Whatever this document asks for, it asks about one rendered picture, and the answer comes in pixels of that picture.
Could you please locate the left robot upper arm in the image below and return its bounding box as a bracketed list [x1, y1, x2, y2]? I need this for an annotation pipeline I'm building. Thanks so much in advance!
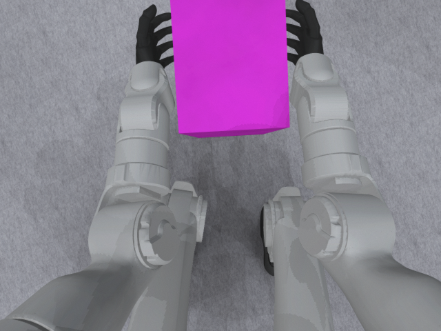
[0, 200, 180, 331]

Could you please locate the robot right thigh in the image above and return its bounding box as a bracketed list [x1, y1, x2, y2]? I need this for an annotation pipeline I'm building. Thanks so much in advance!
[263, 196, 335, 331]

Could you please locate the right robot upper arm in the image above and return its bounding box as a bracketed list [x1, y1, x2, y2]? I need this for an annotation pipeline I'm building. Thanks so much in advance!
[298, 192, 441, 331]

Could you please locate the carton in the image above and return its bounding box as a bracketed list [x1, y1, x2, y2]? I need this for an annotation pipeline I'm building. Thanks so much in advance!
[170, 0, 290, 138]

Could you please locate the robot left thigh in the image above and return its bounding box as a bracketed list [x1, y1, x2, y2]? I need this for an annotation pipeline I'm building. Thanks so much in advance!
[127, 189, 207, 331]

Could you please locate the left robot forearm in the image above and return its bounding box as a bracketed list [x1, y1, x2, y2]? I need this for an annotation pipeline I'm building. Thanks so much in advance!
[88, 61, 175, 236]

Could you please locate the robot right hand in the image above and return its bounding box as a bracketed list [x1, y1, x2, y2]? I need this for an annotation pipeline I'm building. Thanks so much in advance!
[286, 0, 324, 65]

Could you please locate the robot thigh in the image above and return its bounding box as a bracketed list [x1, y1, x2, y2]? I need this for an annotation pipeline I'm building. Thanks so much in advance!
[263, 196, 335, 331]
[127, 189, 207, 331]

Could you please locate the right robot forearm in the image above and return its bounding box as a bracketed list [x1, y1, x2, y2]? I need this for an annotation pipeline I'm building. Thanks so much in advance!
[289, 53, 396, 228]

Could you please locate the robot left hand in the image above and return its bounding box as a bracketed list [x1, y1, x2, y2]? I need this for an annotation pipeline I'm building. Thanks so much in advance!
[136, 4, 174, 69]

